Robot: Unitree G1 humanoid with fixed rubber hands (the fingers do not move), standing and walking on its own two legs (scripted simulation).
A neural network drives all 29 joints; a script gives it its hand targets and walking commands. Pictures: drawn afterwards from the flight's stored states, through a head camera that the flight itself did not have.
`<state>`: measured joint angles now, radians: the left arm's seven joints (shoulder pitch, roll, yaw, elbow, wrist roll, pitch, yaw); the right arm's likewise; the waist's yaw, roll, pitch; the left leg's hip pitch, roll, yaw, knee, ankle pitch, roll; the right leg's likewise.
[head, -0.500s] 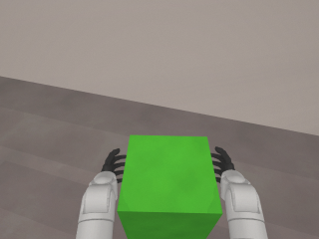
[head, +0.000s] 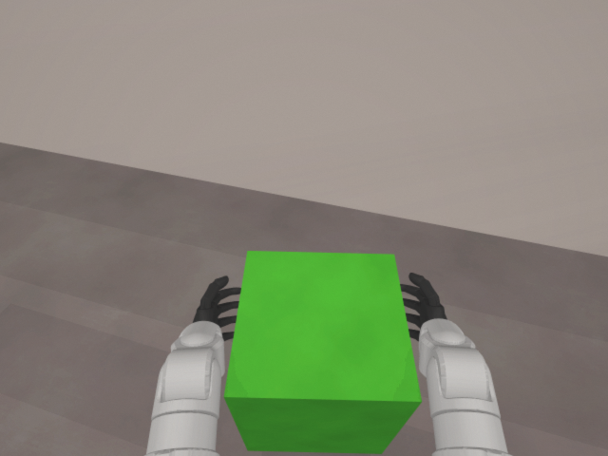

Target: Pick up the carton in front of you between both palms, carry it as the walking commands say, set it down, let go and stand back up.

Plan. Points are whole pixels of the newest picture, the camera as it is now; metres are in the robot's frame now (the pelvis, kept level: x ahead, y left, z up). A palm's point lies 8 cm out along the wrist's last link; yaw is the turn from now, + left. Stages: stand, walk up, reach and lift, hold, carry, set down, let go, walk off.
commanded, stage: carry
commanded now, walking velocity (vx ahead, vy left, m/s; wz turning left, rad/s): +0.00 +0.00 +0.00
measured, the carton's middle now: (317, 357) +0.29 +0.00 -0.04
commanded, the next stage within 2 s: hold in 0.04 s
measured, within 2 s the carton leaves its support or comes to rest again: neither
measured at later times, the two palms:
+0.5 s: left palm (187, 364) +0.24 +0.16 +0.05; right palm (427, 344) +0.26 -0.14 +0.05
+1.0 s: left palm (201, 351) +0.26 +0.15 +0.05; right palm (434, 325) +0.29 -0.15 +0.06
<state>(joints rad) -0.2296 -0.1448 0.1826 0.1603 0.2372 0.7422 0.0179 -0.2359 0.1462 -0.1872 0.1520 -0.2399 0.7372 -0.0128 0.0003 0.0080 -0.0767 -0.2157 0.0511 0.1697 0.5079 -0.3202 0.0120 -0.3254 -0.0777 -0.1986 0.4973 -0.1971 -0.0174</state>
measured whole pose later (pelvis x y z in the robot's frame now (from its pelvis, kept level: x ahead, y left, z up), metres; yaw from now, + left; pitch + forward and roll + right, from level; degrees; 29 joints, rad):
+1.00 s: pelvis -0.04 -0.03 +0.00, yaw +7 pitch -10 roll +0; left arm -0.43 -0.20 0.43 0.44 0.39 0.63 -0.06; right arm -0.45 0.21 -0.42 0.39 -0.37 0.68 0.02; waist -0.02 0.04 0.07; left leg -0.06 0.01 -0.05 0.49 -0.27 0.01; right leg -0.10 0.02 -0.07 0.43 -0.17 -0.03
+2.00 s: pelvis -0.09 -0.01 -0.21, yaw +7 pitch +44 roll +1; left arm -0.91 -0.02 0.39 0.70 0.20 0.24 0.04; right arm -0.83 0.10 -0.53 0.54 -0.24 0.26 -0.03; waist -0.06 0.04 -0.19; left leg -1.79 -0.05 0.00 1.55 -0.53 0.01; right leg -1.85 0.00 0.03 1.49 -0.40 0.02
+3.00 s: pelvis -0.10 -0.01 -0.38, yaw +5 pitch +46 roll -3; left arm -1.37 0.24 0.11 1.00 0.08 0.24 0.10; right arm -1.23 -0.08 -0.54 0.81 -0.06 0.22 -0.06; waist -0.15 -0.01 0.11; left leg -2.32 -0.08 -0.01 2.16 -0.64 0.02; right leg -2.36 0.03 0.04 2.05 -0.49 0.09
